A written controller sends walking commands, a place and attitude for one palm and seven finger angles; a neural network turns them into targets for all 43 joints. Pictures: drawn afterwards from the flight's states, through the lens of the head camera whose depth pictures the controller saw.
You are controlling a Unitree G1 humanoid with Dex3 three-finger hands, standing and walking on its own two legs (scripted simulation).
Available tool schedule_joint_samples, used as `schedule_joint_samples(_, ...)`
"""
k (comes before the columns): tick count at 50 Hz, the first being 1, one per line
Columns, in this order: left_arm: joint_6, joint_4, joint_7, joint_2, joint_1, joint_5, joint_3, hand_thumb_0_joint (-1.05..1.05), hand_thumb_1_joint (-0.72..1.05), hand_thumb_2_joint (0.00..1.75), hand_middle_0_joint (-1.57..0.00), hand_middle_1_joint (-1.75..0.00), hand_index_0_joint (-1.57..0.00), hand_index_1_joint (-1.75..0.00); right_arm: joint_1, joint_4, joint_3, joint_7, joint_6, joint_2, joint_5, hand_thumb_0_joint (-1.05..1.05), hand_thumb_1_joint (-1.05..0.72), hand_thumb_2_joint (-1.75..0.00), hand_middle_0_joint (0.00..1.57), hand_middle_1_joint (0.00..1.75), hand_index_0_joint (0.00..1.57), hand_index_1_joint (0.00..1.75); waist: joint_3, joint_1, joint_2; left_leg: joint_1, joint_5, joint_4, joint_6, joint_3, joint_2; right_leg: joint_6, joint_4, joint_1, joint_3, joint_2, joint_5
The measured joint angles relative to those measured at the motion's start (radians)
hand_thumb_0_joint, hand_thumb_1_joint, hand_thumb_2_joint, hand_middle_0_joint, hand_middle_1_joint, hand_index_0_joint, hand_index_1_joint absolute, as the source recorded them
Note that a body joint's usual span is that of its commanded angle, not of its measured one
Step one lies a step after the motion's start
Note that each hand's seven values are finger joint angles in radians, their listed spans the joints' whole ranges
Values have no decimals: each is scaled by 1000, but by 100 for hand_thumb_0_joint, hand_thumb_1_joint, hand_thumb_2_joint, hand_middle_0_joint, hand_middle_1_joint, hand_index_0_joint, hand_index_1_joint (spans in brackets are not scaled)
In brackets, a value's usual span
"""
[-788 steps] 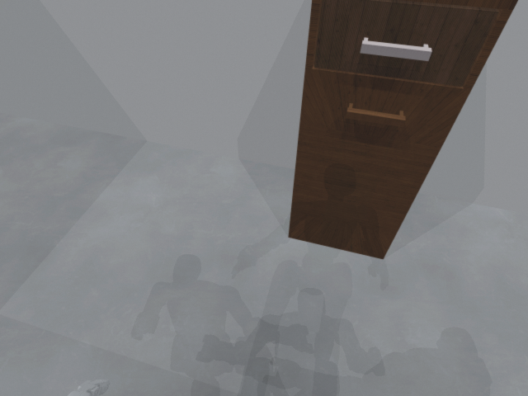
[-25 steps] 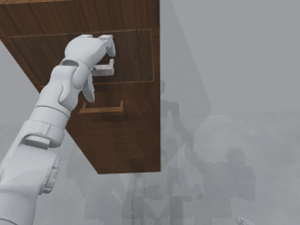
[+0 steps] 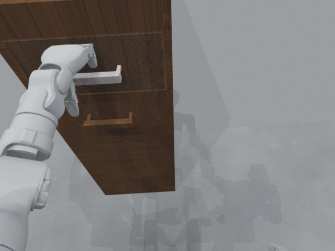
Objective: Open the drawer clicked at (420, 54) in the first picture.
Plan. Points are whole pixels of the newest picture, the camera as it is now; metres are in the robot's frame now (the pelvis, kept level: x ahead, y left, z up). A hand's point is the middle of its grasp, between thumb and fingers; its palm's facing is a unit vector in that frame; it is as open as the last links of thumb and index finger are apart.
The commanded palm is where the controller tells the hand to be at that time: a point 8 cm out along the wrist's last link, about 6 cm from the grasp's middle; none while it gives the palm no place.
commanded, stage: move the hooked fingers above the handle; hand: left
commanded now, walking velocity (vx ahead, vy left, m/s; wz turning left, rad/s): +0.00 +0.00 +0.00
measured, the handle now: (91, 74) +0.53 +0.21 +0.15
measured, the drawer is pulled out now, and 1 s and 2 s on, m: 0.00 0.00 0.00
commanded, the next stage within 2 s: lower the fingers behind the handle in 0.22 s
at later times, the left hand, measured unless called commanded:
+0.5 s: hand (74, 72) +0.48 +0.22 +0.19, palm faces -0.06 -0.01 -1.00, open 13.6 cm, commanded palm +0.46 +0.22 +0.25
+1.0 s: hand (81, 80) +0.48 +0.22 +0.17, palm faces +0.02 -0.01 -1.00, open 13.7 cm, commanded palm +0.45 +0.22 +0.22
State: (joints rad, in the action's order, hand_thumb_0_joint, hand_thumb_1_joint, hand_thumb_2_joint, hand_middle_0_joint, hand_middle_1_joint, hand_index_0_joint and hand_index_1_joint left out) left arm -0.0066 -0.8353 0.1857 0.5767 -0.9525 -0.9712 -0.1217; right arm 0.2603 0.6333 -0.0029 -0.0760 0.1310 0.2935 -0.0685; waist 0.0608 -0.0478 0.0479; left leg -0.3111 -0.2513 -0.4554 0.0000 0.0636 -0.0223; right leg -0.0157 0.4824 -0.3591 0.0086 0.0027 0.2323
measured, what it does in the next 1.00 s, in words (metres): stands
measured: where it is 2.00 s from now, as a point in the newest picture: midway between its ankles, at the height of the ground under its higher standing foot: outside the picture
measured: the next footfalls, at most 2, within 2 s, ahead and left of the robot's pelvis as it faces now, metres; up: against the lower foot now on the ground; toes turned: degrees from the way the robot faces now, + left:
none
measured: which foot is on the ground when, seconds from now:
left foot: down 0.00-1.00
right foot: down 0.00-1.00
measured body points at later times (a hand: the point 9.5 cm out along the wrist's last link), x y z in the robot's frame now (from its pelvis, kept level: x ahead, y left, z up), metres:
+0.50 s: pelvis +0.01 +0.02 +0.00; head +0.03 -0.01 +0.45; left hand +0.48 +0.22 +0.25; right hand +0.12 -0.23 -0.13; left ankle -0.02 +0.12 -0.74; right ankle +0.00 -0.11 -0.74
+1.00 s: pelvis +0.01 +0.02 +0.00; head +0.04 -0.01 +0.45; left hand +0.47 +0.21 +0.22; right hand +0.12 -0.24 -0.14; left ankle -0.02 +0.12 -0.74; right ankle +0.00 -0.11 -0.74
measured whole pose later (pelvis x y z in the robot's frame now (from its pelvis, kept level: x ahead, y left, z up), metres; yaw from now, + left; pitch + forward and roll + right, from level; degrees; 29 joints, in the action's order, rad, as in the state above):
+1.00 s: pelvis +0.01 +0.02 +0.00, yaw +1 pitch +8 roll +0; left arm -0.12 -0.78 0.05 0.47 -0.91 -0.97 -0.17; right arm 0.24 0.69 -0.01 -0.01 0.16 0.26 -0.05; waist 0.11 -0.03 0.07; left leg -0.36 -0.29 -0.50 -0.02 0.05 -0.01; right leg 0.00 0.50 -0.39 0.02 -0.02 0.26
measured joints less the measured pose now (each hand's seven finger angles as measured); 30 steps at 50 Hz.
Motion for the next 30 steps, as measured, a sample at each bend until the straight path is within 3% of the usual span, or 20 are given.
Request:
schedule_joint_samples(7, 68, 167, -62, -23, 46, 47, -74, 0, -49, 30, -32, -121, -33, -121, 32, 48, -36, 15, -28, -3, 10, 1, -91, -90, 20, 30, 20, 29, -9, 37, -8, -12, -11, -23, -4, -35, 8, 4, -11, 18, 34, -9, 6)
schedule_joint_samples(13, -14, 51, -127, -57, -75, 45, -63, 0, -50, 30, -33, -121, -32, -121, -12, 79, -10, 37, -37, -18, 11, 1, -91, -90, 20, 30, 20, 29, 14, 17, 0, -24, -13, -21, -11, -30, 16, 11, -14, 5, 29, -17, 5)
schedule_joint_samples(17, -66, -7, -98, -81, -112, 31, -43, 0, -49, 30, -40, -127, -38, -126, -24, 69, 9, 45, -14, -24, 10, 1, -91, -90, 20, 30, 20, 29, 35, 18, 19, -21, -11, -9, -17, -14, 21, 18, -15, -3, 13, -21, 3)
schedule_joint_samples(22, -102, -49, -49, -75, -97, 1, -25, 0, -49, 30, -37, -125, -37, -127, -36, 40, 33, 38, 19, -34, 1, 1, -91, -90, 20, 30, 20, 30, 40, 9, 27, -4, -11, 0, -21, 4, 22, 23, -8, 0, -5, -22, 5)
schedule_joint_samples(26, -68, -60, -3, -48, -56, -2, -23, 0, -49, 30, -35, -123, -34, -124, -32, 13, 36, 25, 20, -39, -5, 1, -91, -90, 20, 30, 20, 30, 20, 3, 11, -8, -11, -6, -20, 5, 20, 21, 2, -5, -6, -20, 8)
schedule_joint_samples(30, 21, 35, 1, -30, 22, 8, -31, 0, -49, 30, -33, -122, -32, -122, -3, -3, 8, 19, 1, -36, 8, 1, -91, -90, 20, 30, 20, 30, -2, 15, -9, -27, -15, -24, -18, -4, 17, 17, 9, -17, 3, -18, 9)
